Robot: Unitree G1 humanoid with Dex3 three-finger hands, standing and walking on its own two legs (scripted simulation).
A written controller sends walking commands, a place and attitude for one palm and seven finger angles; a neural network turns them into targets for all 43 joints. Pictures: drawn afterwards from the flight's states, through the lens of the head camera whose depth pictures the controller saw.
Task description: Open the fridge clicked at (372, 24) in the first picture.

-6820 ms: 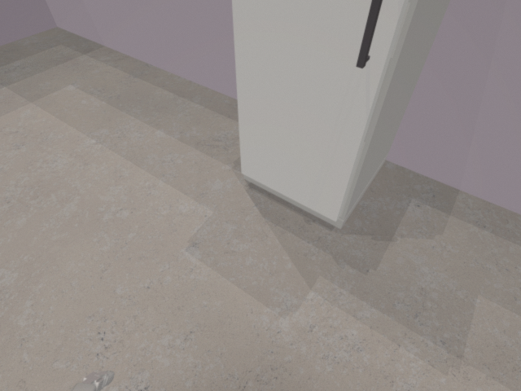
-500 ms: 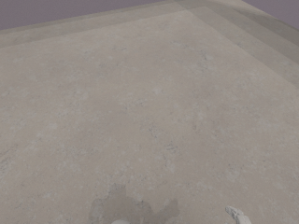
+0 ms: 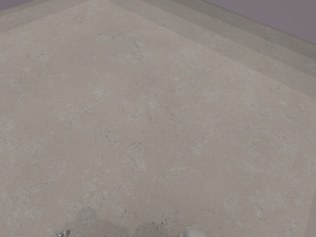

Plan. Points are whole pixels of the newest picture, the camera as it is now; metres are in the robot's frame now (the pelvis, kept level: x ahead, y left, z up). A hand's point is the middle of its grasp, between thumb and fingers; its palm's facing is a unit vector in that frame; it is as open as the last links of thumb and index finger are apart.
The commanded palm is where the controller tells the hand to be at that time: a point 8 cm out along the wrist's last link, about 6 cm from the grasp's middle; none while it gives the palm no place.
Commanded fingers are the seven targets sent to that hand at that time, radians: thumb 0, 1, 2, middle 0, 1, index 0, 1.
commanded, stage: turn to face it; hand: right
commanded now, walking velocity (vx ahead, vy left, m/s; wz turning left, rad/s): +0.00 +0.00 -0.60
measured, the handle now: out of the picture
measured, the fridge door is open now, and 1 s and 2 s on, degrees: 0 0 0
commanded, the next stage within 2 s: none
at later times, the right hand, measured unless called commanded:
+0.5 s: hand out of the picture +0.07 -0.29 -0.16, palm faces +0.28 +0.93 -0.24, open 7.4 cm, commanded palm none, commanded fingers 0.00 -0.90 -0.90 0.20 0.30 0.20 0.30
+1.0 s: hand out of the picture -0.01 -0.23 -0.15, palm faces +0.53 +0.80 -0.27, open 7.4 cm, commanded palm none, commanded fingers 0.00 -0.90 -0.90 0.20 0.30 0.20 0.30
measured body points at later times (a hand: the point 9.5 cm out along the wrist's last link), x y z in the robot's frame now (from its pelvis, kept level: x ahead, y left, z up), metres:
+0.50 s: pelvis +0.01 -0.05 +0.00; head +0.05 -0.09 +0.45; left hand +0.16 +0.17 -0.13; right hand +0.05 -0.34 -0.14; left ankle +0.06 +0.12 -0.67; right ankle -0.03 -0.13 -0.74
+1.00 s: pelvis +0.03 -0.02 +0.00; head +0.06 -0.02 +0.44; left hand +0.22 +0.18 -0.16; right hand -0.04 -0.27 -0.13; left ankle +0.08 +0.09 -0.74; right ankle -0.06 -0.14 -0.67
